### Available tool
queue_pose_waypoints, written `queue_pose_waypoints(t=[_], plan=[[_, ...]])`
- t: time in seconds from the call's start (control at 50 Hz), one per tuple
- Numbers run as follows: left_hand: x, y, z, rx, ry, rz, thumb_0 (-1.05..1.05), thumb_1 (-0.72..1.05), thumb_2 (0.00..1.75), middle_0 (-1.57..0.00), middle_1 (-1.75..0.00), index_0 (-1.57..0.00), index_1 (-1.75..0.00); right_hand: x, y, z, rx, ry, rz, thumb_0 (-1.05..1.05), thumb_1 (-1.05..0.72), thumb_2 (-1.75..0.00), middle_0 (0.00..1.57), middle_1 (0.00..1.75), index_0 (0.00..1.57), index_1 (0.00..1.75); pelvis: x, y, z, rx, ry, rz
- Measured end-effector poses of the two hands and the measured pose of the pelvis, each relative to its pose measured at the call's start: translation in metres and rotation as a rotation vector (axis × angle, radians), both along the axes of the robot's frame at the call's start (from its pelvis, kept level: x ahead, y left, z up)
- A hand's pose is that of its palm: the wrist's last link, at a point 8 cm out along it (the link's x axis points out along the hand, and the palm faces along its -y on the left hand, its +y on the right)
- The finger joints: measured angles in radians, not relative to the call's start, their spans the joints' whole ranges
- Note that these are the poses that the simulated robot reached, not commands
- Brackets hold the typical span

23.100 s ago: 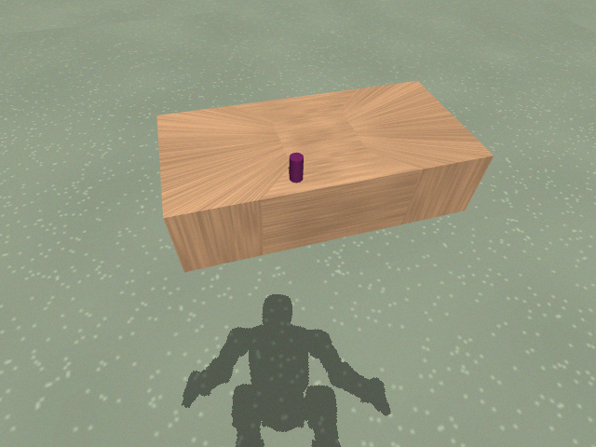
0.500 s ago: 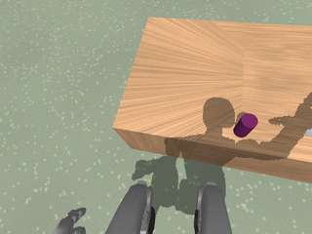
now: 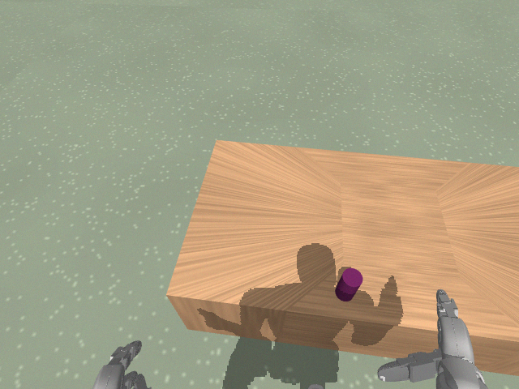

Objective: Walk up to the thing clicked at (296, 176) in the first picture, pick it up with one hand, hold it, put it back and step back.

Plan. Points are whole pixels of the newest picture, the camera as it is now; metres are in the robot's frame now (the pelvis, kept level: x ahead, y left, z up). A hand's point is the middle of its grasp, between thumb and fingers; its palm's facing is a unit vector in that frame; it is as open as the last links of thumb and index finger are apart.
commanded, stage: home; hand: right
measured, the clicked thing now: (348, 285) +0.44 -0.21 -0.34
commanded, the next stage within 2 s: none
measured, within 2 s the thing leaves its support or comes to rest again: neither
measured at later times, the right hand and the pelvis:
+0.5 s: hand (377, 380) +0.17 -0.16 -0.05, palm faces +0.14 +0.95 -0.27, open 17.4 cm; pelvis +0.00 +0.03 +0.01, yaw -1 degrees
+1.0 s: hand out of the picture +0.08 -0.25 -0.10, palm faces +0.02 +0.93 -0.37, open 17.3 cm; pelvis +0.00 +0.00 +0.04, yaw -1 degrees
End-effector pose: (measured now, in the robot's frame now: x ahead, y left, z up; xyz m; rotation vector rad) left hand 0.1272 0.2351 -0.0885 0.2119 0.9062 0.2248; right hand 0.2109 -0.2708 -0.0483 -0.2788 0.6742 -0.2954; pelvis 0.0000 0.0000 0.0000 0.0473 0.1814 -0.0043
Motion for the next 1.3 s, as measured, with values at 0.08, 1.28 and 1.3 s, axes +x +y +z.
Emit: queue_pose_waypoints(t=[0.08, 1.28, 1.3], plan=[[0.023, -0.005, 0.008, -0.040, -0.085, -0.015, 0.01, 0.90, 0.90, -0.20, -0.30, -0.20, -0.29, -0.026, 0.030, 0.011, 0.037, 0.013, 0.037, -0.01, 0.53, -0.05, 0.06, 0.05, 0.06, 0.06, 0.004, 0.004, 0.005, -0.012, -0.031, 0.001], [-0.081, 0.028, 0.014, 0.013, 0.292, -0.031, 0.01, 0.90, 0.90, -0.20, -0.30, -0.21, -0.30, -0.193, -0.033, -0.017, 0.027, 0.538, -0.020, -0.01, 0.50, -0.06, 0.06, 0.06, 0.06, 0.06, -0.020, -0.015, 0.051, -0.058, -0.265, -0.010], [-0.084, 0.029, 0.014, 0.014, 0.296, -0.030, 0.01, 0.90, 0.90, -0.20, -0.30, -0.21, -0.30, -0.196, -0.034, -0.017, 0.027, 0.545, -0.021, 0.00, 0.50, -0.06, 0.06, 0.05, 0.06, 0.06, -0.021, -0.014, 0.051, -0.058, -0.265, -0.010]])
